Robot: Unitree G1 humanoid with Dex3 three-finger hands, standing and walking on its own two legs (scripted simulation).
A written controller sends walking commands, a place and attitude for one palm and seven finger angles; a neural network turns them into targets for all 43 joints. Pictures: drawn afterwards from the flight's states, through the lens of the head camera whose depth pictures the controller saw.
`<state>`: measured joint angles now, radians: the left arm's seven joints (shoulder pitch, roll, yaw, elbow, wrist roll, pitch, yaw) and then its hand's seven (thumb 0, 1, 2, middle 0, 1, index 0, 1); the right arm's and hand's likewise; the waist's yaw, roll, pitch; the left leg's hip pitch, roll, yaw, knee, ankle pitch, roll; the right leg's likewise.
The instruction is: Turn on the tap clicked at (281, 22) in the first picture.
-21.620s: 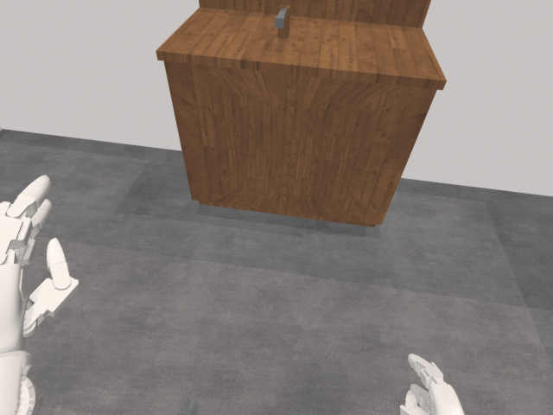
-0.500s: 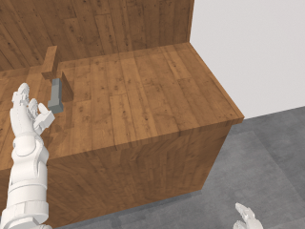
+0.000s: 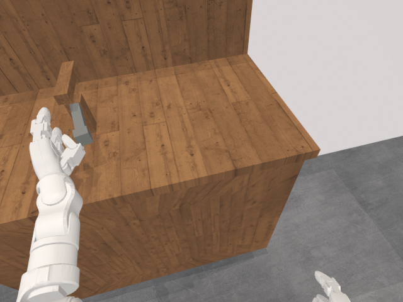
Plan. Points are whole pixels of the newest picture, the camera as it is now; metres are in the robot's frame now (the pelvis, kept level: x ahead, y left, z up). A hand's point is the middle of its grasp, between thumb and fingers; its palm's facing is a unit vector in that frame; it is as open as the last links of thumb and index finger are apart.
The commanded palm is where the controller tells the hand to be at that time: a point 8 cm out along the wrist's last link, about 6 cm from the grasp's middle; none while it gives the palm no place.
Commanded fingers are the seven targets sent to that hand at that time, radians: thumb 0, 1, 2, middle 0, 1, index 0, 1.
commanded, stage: push the lever round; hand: left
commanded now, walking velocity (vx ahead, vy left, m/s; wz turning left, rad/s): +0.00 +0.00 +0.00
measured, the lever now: (83, 136) +0.40 +0.27 +0.13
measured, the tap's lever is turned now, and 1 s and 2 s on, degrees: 13 37 59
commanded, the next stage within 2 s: none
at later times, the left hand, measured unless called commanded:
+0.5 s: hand (98, 141) +0.38 +0.23 +0.13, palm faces +0.63 -0.78 -0.04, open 7.6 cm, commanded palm +0.34 +0.26 +0.13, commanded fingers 0.00 0.90 0.90 -0.15 -0.15 -0.15 -0.15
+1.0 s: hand (113, 134) +0.40 +0.21 +0.13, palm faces +0.72 -0.69 -0.06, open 7.5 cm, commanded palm +0.36 +0.23 +0.13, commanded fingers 0.00 0.90 0.90 -0.15 -0.15 -0.15 -0.15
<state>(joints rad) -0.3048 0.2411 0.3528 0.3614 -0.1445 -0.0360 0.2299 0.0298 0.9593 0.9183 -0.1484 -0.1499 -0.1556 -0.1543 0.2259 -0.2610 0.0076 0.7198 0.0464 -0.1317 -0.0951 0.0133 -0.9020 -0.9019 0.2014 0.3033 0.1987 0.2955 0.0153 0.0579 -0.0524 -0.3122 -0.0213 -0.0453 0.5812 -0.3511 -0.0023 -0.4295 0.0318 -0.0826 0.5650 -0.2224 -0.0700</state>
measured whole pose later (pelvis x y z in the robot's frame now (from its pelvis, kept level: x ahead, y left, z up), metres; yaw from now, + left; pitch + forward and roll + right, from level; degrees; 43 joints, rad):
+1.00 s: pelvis +0.00 +0.00 +0.00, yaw +1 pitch +5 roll +1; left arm -0.53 0.06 0.24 0.45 0.00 0.10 0.68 0.00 0.96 0.92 -0.15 -0.15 -0.16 -0.15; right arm 0.16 -0.23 0.00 0.76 -0.02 -0.03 -0.07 0.01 -0.90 -0.90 0.20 0.30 0.20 0.30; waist 0.01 0.04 -0.07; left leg -0.34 -0.03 -0.05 0.60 -0.35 -0.01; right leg -0.46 0.02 -0.09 0.59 -0.23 -0.07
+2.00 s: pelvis -0.01 -0.02 -0.01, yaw +1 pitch +10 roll +1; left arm -0.84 0.04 0.38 0.77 0.12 0.12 0.94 0.02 0.96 0.93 -0.15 -0.15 -0.16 -0.15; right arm 0.20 -0.22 -0.04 0.79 -0.08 -0.01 0.00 0.01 -0.90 -0.90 0.20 0.30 0.20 0.30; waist -0.05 0.04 -0.12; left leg -0.49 -0.02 -0.05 0.67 -0.37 -0.03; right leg -0.61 0.03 -0.10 0.66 -0.24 -0.09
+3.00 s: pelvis -0.01 -0.01 -0.01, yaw -1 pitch +13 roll +1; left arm -1.00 0.16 0.49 0.97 0.14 0.06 0.90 0.03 0.90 0.90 -0.15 -0.15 -0.16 -0.15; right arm 0.28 -0.24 -0.04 0.79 -0.09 -0.01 0.03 0.01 -0.90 -0.90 0.20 0.30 0.20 0.30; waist -0.10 0.04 -0.13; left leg -0.52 -0.01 -0.04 0.66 -0.36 -0.02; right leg -0.64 0.05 -0.08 0.63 -0.22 -0.09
